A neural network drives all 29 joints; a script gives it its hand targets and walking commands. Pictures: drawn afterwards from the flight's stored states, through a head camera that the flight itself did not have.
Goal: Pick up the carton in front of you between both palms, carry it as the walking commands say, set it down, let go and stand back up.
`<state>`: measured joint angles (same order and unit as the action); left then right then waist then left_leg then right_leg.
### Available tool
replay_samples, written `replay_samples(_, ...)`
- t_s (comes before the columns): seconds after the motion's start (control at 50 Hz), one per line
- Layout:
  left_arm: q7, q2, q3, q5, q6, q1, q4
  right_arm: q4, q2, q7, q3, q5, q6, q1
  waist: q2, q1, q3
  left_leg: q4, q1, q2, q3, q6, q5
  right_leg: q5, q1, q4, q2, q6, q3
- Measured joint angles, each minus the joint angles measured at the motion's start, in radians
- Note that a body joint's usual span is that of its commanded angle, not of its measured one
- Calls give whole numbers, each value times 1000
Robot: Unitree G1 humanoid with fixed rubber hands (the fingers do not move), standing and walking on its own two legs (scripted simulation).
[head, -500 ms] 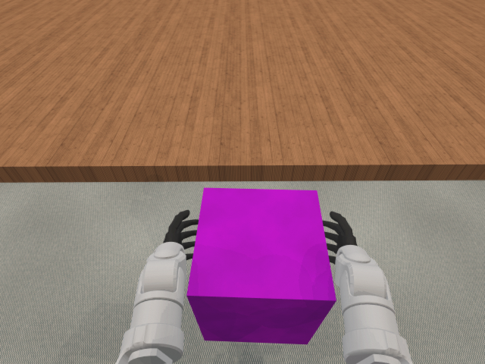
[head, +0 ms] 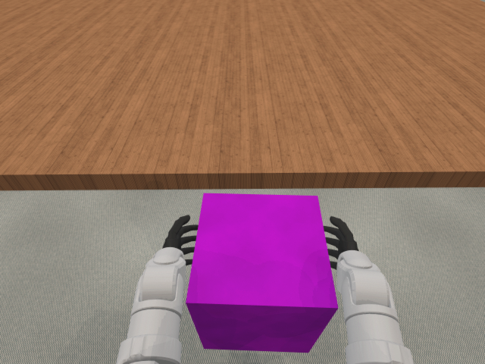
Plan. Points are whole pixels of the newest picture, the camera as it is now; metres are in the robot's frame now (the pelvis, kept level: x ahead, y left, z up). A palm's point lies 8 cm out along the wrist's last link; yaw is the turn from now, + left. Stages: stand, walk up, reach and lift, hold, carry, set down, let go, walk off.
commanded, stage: reach and lift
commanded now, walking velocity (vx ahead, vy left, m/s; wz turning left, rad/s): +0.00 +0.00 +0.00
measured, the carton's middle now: (258, 276) +0.29 +0.00 -0.04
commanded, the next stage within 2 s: hold in 0.14 s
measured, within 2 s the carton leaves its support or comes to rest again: neither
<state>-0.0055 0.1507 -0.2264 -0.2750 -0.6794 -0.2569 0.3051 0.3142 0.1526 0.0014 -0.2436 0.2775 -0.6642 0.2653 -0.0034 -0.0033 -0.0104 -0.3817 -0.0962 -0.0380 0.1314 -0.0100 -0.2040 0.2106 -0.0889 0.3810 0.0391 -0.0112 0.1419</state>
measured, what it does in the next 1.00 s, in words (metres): stands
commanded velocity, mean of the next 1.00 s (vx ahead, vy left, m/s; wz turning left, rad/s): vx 0.00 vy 0.00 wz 0.00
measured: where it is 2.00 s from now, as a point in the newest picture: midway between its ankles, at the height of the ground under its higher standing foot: outside the picture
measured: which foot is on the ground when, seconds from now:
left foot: down 0.00-1.00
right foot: down 0.00-1.00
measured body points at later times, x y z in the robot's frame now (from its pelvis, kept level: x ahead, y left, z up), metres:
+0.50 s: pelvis -0.01 +0.00 +0.00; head -0.06 +0.00 +0.45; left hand +0.29 +0.15 +0.04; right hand +0.29 -0.15 +0.04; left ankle +0.01 +0.13 -0.75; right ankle +0.00 -0.13 -0.75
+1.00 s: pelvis -0.01 +0.00 +0.00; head -0.05 +0.00 +0.45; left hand +0.29 +0.15 +0.04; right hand +0.29 -0.15 +0.04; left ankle +0.01 +0.13 -0.75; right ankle +0.00 -0.13 -0.75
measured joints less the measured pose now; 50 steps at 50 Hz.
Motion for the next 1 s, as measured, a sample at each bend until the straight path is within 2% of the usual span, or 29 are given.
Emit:
replay_samples(0.16, 0, -2, 8, 4, -22, 7, -23, -23, -1, 1, 11, -5, -23, -7, 1, 0, 1, 12, 17, 1, 1, -1, 4, -4, 17, -11, -1, 1, -3)
replay_samples(0.3, -3, -6, 32, 22, -67, 26, -90, -91, -6, 7, 37, -23, -69, -25, 0, 4, -4, 35, 47, 3, 3, -1, 15, -15, 48, -35, -2, 2, -5)
replay_samples(0.44, 9, 2, 5, -3, -91, -9, -56, -60, 2, -5, 9, 2, -94, 8, 0, 4, 10, 27, 57, 2, 0, 0, 16, -15, 57, -26, -2, 1, -6)
replay_samples(0.7, 13, 10, -22, -13, -80, -40, -41, -43, 10, -11, -19, 14, -82, 39, -1, 3, 23, 9, 41, 0, -5, 0, 16, -14, 40, -6, -3, -1, -7)
replay_samples(1.0, 11, 5, -3, -11, -87, -23, -57, -59, 5, -11, 0, 12, -88, 21, -1, 2, 19, 26, 54, 2, -9, 1, 17, -15, 52, -22, -5, 0, -8)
